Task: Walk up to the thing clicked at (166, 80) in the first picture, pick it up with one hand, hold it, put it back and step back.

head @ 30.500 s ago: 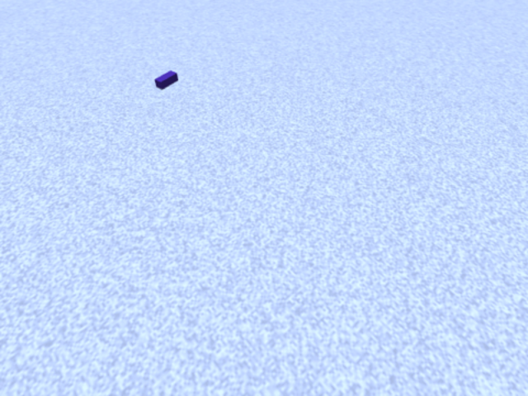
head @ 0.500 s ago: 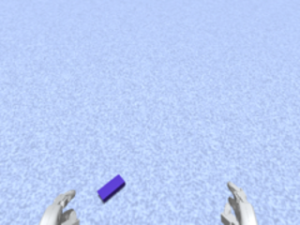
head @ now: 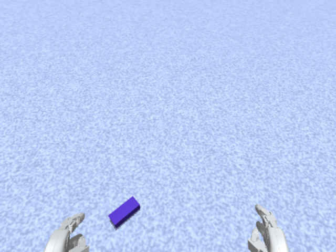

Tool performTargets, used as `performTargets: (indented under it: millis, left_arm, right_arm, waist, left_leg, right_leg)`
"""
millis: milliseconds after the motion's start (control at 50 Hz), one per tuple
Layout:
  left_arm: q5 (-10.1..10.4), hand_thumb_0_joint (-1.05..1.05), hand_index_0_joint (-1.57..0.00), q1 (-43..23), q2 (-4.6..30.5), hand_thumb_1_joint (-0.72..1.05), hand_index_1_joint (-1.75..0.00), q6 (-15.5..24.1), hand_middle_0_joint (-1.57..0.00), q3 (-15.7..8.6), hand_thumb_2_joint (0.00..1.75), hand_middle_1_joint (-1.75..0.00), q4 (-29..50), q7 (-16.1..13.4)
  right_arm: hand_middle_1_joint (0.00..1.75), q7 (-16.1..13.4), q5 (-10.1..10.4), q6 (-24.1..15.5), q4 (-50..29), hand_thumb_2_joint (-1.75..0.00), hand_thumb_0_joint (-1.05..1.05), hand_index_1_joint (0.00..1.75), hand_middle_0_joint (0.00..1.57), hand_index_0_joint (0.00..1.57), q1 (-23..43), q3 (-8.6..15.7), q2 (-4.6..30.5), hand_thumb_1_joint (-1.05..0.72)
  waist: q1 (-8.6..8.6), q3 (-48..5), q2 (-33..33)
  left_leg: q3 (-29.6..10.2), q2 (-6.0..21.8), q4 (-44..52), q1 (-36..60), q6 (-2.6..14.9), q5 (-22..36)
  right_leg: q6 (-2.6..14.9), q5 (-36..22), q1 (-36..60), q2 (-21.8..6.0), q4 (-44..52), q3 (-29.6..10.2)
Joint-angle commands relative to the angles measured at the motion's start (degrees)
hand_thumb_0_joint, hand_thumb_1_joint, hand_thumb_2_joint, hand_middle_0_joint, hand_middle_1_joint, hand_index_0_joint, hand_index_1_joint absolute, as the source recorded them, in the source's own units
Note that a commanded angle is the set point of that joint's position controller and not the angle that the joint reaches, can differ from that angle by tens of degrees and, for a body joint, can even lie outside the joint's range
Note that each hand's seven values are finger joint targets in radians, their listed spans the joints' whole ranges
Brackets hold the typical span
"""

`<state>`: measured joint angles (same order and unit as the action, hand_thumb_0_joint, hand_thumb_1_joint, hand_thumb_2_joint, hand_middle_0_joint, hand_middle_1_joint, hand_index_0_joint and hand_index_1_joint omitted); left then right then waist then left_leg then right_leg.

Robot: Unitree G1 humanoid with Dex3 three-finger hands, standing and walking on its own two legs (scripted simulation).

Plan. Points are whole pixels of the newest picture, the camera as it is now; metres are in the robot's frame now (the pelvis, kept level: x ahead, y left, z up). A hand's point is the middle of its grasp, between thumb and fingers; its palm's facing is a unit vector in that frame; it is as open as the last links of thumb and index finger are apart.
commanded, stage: home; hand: left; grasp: from above
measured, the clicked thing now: (124, 211) +0.46 +0.21 -0.69
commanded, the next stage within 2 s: stand in 0.22 s
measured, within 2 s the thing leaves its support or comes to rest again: neither
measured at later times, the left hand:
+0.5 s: hand out of the picture +0.14 +0.22 -0.09, palm faces +0.03 -0.95 -0.32, open 7.4 cm
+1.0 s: hand out of the picture +0.02 +0.24 -0.10, palm faces +0.06 -0.94 -0.33, open 7.4 cm
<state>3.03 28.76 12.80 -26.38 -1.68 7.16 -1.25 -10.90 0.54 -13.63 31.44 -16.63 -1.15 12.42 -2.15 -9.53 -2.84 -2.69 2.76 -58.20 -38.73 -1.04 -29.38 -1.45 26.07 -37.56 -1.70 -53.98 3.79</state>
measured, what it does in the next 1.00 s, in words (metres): rises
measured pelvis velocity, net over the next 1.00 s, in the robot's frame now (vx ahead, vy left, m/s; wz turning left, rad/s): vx -0.01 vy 0.00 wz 0.02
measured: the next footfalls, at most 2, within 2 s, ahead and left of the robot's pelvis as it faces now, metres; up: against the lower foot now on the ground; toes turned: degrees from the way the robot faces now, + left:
none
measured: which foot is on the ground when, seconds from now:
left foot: down 0.00-1.00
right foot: down 0.00-1.00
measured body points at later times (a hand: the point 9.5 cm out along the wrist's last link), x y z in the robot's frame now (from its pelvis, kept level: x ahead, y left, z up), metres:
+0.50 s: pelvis -0.01 +0.00 +0.02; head +0.01 +0.01 +0.47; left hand +0.13 +0.27 -0.07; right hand +0.13 -0.26 -0.09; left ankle +0.00 +0.13 -0.68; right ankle +0.01 -0.14 -0.68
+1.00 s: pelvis -0.01 +0.00 +0.06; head -0.01 +0.00 +0.51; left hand +0.02 +0.29 -0.08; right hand +0.07 -0.27 -0.08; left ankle +0.00 +0.13 -0.68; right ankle +0.01 -0.14 -0.68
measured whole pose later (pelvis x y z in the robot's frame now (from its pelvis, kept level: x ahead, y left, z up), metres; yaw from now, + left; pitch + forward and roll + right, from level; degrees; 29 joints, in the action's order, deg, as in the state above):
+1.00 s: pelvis -0.01 +0.00 +0.06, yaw +1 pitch -4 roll +0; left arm -1.6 11.9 16.0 -0.7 -1.9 -62.8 -1.7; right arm -1.3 -1.5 0.3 61.4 -9.8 1.8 16.5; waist 1.4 3.4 -1.3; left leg -1.4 0.2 -25.7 -7.8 -0.3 -13.9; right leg -2.2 12.4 -7.6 -3.6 -24.2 3.7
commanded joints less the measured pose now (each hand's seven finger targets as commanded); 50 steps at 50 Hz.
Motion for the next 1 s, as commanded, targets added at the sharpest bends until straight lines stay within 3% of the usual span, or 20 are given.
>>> performTargets:
  millis: [0, 40, 80, 180, 200, 280, 300, 320, 340, 380, 440, 520, 580, 680, 900, 980]
  left_arm:
    - [-0.7, 0.0, -0.2, -3.2, 7.2, 0.9, -0.3, 3.3, -0.2, -3.8, 0.9, -0.3, 13.4, -0.6]
    - [-0.6, 0.0, -0.2, -0.9, 5.5, 0.9, -0.3, 2.8, -0.2, -2.6, 0.9, -0.3, 9.9, -0.4]
    - [-0.4, 0.0, -0.2, -3.3, 7.2, 0.9, -0.3, 3.1, -0.2, -3.9, 0.9, -0.3, 13.7, -0.5]
    - [-0.2, 0.0, -0.2, -1.4, 5.1, 0.9, -0.3, 2.3, -0.2, -2.5, 0.9, -0.3, 10.1, -0.3]
    - [-0.3, 0.0, -0.2, -2.2, 7.1, 0.9, -0.3, 2.5, -0.2, -4.3, 0.9, -0.3, 13.3, -0.5]
    - [-0.3, 0.0, -0.2, 0.4, 5.0, 0.9, -0.3, 2.3, -0.2, -2.9, 0.9, -0.3, 10.0, -0.3]
    - [-6.6, 0.0, -0.2, -18.0, 10.6, 0.9, -0.3, 15.2, -0.2, -3.4, 0.9, -0.3, -10.1, -2.4]
    - [-7.1, 0.0, -0.2, -12.3, 11.8, 0.9, -0.3, 19.1, -0.2, -4.6, 0.9, -0.3, -18.0, -2.1]
    - [-7.0, 0.0, -0.2, -11.6, 12.1, 0.9, -0.3, 21.0, -0.2, -4.2, 0.9, -0.3, -20.4, -1.7]
    - [-7.2, 0.0, -0.2, -13.4, 12.3, 0.9, -0.3, 23.3, -0.2, -3.3, 0.9, -0.3, -25.7, -1.2]
    - [-6.1, 0.0, -0.2, -15.9, 11.4, 0.9, -0.3, 23.9, -0.2, -3.5, 0.9, -0.3, -33.2, -0.9]
    - [-6.0, 0.0, -0.2, -17.6, 11.3, 0.9, -0.3, 25.8, -0.2, -3.4, 0.9, -0.3, -42.6, -1.0]
    - [-5.9, 0.0, -0.2, -17.7, 11.8, 0.9, -0.3, 26.8, -0.2, -3.4, 0.9, -0.3, -48.2, -0.9]
    - [-5.2, 0.0, -0.2, -18.3, 12.3, 0.9, -0.3, 27.1, -0.2, -3.0, 0.9, -0.3, -55.4, -1.1]
    - [-4.8, 0.0, -0.2, -18.8, 14.2, 0.9, -0.3, 27.4, -0.2, -2.3, 0.9, -0.3, -65.8, -1.3]
    - [-5.0, 0.0, -0.2, -19.2, 14.6, 0.9, -0.3, 27.2, -0.2, -2.3, 0.9, -0.3, -68.0, -1.2]
  right_arm:
    - [0.3, -0.6, -0.1, -3.5, -8.9, -0.9, 0.0, 0.3, 0.2, 0.2, 3.7, 2.7, 7.0, -0.9]
    - [0.3, -0.5, -0.1, -3.5, -8.8, -0.9, 0.0, 0.3, 0.2, 0.2, 3.8, 2.5, 7.0, -0.9]
    - [0.3, -0.4, -0.1, -3.6, -8.9, -0.9, 0.0, 0.3, 0.2, 0.2, 4.0, 2.8, 7.3, -0.9]
    - [0.3, -0.3, -0.1, -3.6, -9.4, -0.9, 0.0, 0.3, 0.2, 0.2, 4.2, 2.5, 7.1, -0.9]
    - [0.3, -0.4, 0.0, -3.6, -9.5, -0.9, 0.0, 0.3, 0.2, 0.2, 4.1, 2.7, 7.0, -0.9]
    - [0.3, -0.4, 0.0, -3.5, -9.8, -0.9, 0.0, 0.3, 0.2, 0.2, 4.0, 2.6, 6.8, -0.9]
    - [0.3, 3.0, -7.6, 2.9, 4.2, -0.9, 0.0, 0.3, 0.2, 0.2, 7.0, 5.1, 14.4, -0.9]
    - [0.3, 4.9, -7.3, 5.3, 5.3, -0.9, 0.0, 0.3, 0.2, 0.2, 7.4, 6.0, 15.1, -0.9]
    - [0.3, 5.9, -7.9, 6.5, 3.6, -0.9, 0.0, 0.3, 0.2, 0.2, 6.9, 6.2, 15.4, -0.9]
    - [0.3, 8.0, -5.3, 7.3, 6.3, -0.9, 0.0, 0.3, 0.2, 0.2, 7.1, 5.9, 13.9, -0.9]
    - [0.3, 9.7, -3.6, 8.2, 8.6, -0.9, 0.0, 0.3, 0.2, 0.2, 8.0, 6.1, 13.0, -0.9]
    - [0.3, 9.8, -3.9, 9.7, 12.6, -0.9, 0.0, 0.3, 0.2, 0.2, 9.0, 6.2, 13.4, -0.9]
    - [0.3, 9.6, -3.5, 10.5, 15.1, -0.9, 0.0, 0.3, 0.2, 0.2, 8.3, 6.2, 13.4, -0.9]
    - [0.3, 9.2, -3.1, 11.5, 19.3, -0.9, 0.0, 0.3, 0.2, 0.2, 7.6, 5.8, 14.1, -0.9]
    - [0.3, 9.0, -2.0, 12.2, 25.9, -0.9, 0.0, 0.3, 0.2, 0.2, 8.0, 5.1, 14.9, -0.9]
    - [0.3, 9.0, -2.1, 12.6, 27.1, -0.9, 0.0, 0.3, 0.2, 0.2, 9.0, 5.1, 15.3, -0.9]
  waist:
    - [0.23, -3.0, -0.7]
    - [0.01, -2.2, 0.2]
    - [0.44, -3.4, -1.4]
    - [-0.37, -2.1, 0.4]
    - [0.44, -3.6, -0.2]
    - [-0.28, -4.0, 1.1]
    - [3.98, 8.9, 3.4]
    - [4.48, 4.3, 7.0]
    - [3.09, 4.8, 5.0]
    - [3.67, 1.0, 1.8]
    - [4.52, 2.2, 3.3]
    - [4.39, 5.5, 1.0]
    - [3.81, 6.3, 2.2]
    - [3.09, 9.1, 1.1]
    - [3.05, 10.7, 2.4]
    - [3.22, 13.0, 2.6]
  left_leg:
    - [0.3, -2.2, 10.4, 4.0, 1.35, 13.6]
    - [0.0, -2.1, 10.7, 3.9, 1.33, 12.8]
    - [-0.4, -2.0, 11.1, 4.2, 1.2, 12.6]
    - [0.2, -2.3, 10.6, 2.9, 1.5, 10.7]
    - [0.3, -2.3, 10.4, 3.4, 1.45, 11.5]
    - [0.6, -2.5, 9.7, 3.4, 1.62, 12.3]
    - [-2.5, -0.3, 15.3, 5.6, 4.11, 23.4]
    - [-0.6, -0.7, 14.1, 8.4, 5.03, 23.1]
    - [-1.8, -0.8, 15.0, 10.2, 5.19, 22.1]
    - [-1.8, -0.7, 16.6, 15.1, 5.08, 22.9]
    - [-2.8, -0.2, 19.7, 16.3, 4.69, 20.0]
    - [-4.3, 0.8, 24.9, 17.6, 4.7, 16.8]
    - [-4.2, 0.9, 26.7, 20.5, 4.29, 19.9]
    - [-4.4, 1.4, 32.4, 22.8, 3.71, 19.7]
    - [-4.0, 2.3, 38.0, 28.8, 2.69, 25.1]
    - [-4.3, 2.5, 40.3, 28.1, 2.67, 19.1]
  right_leg:
    - [1.38, -10.2, 3.6, 2.6, 8.2, 0.8]
    - [1.37, -9.4, 3.2, 2.7, 8.3, 0.9]
    - [1.43, -9.3, 3.5, 2.6, 8.0, 0.9]
    - [1.22, -7.7, 2.8, 2.7, 8.6, 1.0]
    - [1.34, -8.3, 3.6, 2.6, 8.6, 0.9]
    - [1.19, -9.3, 3.8, 2.5, 8.5, 0.7]
    - [2.61, -8.5, 14.3, -1.6, 9.4, -2.0]
    - [4.73, -9.0, 15.2, -2.8, 11.9, -6.2]
    - [5.78, -8.4, 12.3, -2.1, 12.9, -7.0]
    - [4.95, -14.6, 17.1, -3.2, 11.4, -7.0]
    - [3.34, -12.6, 17.9, -3.0, 13.9, -5.3]
    - [2.36, -10.9, 19.8, -2.9, 17.9, -4.4]
    - [2.47, -14.3, 22.2, -3.4, 21.2, -4.7]
    - [2.29, -15.9, 25.7, -4.0, 26.5, -4.9]
    - [1.49, -19.3, 31.3, -5.3, 33.9, -4.7]
    - [1.37, -15.5, 30.8, -5.1, 35.8, -4.3]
